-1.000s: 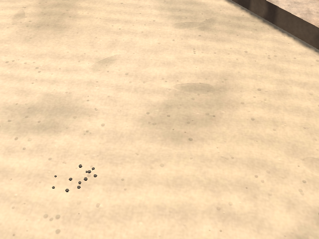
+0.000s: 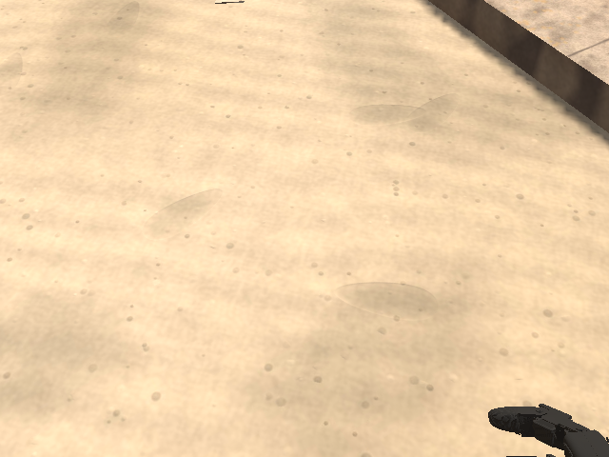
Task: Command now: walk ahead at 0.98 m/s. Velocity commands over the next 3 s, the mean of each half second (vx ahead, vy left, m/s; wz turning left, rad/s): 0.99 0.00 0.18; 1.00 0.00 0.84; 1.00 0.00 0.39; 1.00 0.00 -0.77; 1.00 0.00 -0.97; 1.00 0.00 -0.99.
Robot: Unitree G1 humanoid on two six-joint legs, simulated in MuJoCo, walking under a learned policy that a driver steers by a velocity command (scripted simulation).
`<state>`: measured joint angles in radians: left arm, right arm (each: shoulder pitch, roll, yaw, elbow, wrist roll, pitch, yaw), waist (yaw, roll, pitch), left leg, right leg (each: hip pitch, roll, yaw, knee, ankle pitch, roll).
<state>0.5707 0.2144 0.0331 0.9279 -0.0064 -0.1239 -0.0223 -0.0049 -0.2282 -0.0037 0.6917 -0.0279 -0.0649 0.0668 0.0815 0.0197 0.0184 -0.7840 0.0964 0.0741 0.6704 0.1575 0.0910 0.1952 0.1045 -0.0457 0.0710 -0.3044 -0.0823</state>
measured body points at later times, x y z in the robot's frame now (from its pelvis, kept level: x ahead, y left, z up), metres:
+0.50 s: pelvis +0.48 +0.01 +0.00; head +0.52 +0.01 +0.45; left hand +0.74 +0.21 -0.06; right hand +0.39 -0.25 -0.13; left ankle +0.29 +0.08 -0.73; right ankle +0.72 -0.13 -0.69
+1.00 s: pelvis +0.93 +0.09 -0.03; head +0.95 +0.11 +0.42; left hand +0.74 +0.27 -0.16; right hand +1.26 +0.02 -0.09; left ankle +1.06 +0.19 -0.72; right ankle +0.74 -0.12 -0.70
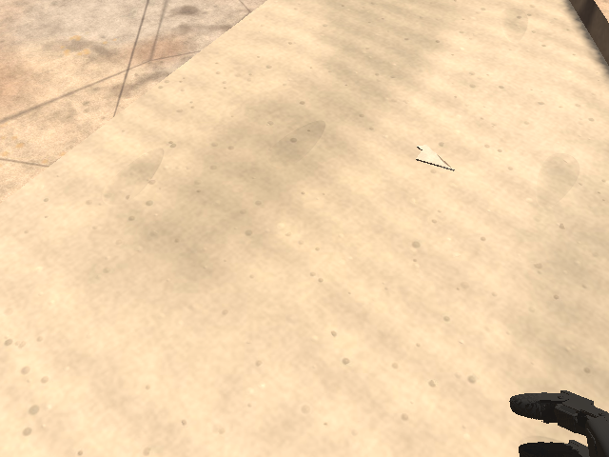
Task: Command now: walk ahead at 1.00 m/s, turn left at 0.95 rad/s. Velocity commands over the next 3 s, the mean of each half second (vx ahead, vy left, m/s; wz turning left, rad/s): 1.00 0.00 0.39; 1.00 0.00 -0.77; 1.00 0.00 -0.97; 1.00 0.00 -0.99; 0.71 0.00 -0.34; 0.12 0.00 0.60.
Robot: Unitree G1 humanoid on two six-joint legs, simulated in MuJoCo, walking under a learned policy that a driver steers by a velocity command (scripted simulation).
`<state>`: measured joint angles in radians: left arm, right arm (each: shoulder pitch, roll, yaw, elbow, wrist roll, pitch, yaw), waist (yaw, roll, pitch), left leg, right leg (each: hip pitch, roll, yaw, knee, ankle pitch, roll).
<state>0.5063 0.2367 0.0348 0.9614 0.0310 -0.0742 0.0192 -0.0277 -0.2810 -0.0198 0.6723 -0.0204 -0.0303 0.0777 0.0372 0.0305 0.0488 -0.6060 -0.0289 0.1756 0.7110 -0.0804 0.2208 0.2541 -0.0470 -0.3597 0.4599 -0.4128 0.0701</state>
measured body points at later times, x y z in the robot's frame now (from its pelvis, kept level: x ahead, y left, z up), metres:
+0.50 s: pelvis +0.47 +0.00 +0.00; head +0.50 +0.01 +0.45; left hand +0.61 +0.28 -0.09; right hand +0.52 -0.29 -0.12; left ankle +0.19 +0.02 -0.64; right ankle +0.63 -0.05 -0.70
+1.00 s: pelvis +0.94 +0.06 +0.03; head +0.97 +0.06 +0.47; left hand +1.04 +0.35 -0.09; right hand +1.08 -0.23 -0.05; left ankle +1.02 +0.18 -0.70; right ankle +0.75 -0.01 -0.59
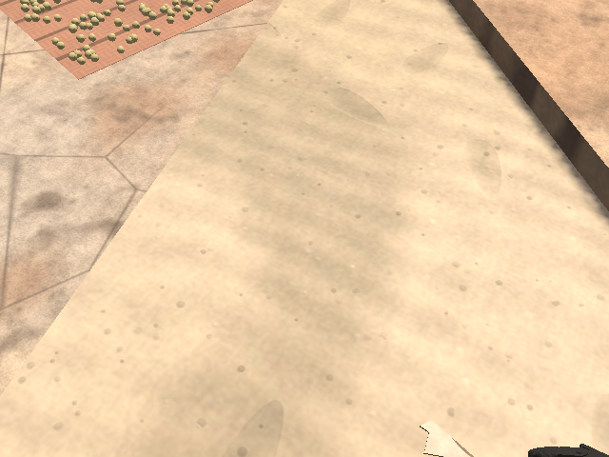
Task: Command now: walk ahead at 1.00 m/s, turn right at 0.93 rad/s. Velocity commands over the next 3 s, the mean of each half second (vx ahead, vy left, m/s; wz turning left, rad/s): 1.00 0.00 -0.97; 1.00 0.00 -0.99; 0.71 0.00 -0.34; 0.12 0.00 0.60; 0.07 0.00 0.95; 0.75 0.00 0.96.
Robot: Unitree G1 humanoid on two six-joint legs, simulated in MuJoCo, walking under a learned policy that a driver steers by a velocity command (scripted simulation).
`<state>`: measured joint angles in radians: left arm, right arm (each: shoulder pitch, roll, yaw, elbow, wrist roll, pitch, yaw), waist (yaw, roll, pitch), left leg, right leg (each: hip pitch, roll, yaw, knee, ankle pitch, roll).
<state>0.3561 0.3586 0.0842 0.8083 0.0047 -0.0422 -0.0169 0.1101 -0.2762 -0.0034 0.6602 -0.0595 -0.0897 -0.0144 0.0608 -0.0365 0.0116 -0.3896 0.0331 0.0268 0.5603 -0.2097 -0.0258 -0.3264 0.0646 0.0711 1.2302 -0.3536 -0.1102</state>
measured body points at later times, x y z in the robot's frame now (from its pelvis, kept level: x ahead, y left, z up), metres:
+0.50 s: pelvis +0.44 -0.07 -0.01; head +0.47 -0.06 +0.44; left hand +0.63 +0.17 -0.14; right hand +0.47 -0.35 -0.10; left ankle +0.49 +0.11 -0.63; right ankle +0.44 -0.08 -0.73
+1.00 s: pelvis +0.85 -0.24 +0.01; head +0.86 -0.25 +0.46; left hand +1.20 -0.29 -0.05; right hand +0.59 -0.40 -0.11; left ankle +0.90 -0.09 -0.73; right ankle +0.82 -0.37 -0.64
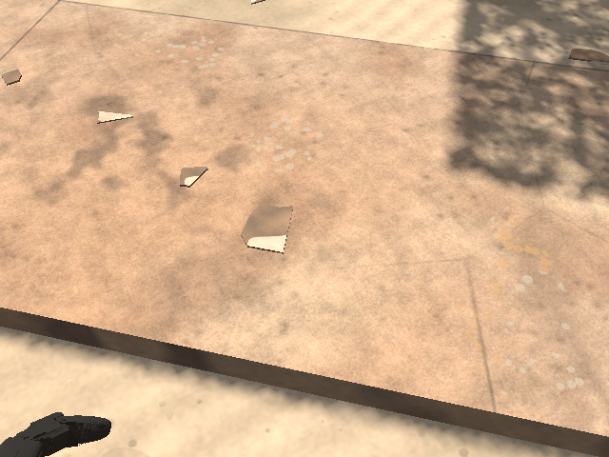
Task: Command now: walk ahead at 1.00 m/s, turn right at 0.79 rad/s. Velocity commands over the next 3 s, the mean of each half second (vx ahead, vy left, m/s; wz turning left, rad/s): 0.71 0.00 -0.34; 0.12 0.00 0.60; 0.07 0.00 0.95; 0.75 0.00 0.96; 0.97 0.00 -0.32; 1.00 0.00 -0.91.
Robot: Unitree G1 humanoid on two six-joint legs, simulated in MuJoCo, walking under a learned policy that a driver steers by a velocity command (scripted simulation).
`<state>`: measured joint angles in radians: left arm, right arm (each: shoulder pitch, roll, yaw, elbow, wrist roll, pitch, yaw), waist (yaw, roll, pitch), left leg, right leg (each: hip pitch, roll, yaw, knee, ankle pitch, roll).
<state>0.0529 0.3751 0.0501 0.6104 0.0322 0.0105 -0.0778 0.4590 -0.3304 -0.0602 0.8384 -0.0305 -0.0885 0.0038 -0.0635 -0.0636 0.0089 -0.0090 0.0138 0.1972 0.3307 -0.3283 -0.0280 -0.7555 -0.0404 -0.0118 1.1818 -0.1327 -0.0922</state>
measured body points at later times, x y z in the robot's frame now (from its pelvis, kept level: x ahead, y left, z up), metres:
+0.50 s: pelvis +0.40 -0.02 +0.01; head +0.45 -0.04 +0.45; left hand +0.46 +0.24 -0.13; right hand +0.51 -0.29 -0.11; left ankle +0.54 +0.09 -0.68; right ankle +0.31 -0.05 -0.73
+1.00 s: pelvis +0.60 -0.08 +0.02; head +0.64 -0.09 +0.47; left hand +0.82 +0.14 -0.03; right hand +0.68 -0.36 -0.11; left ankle +0.51 +0.05 -0.67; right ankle +0.73 -0.17 -0.64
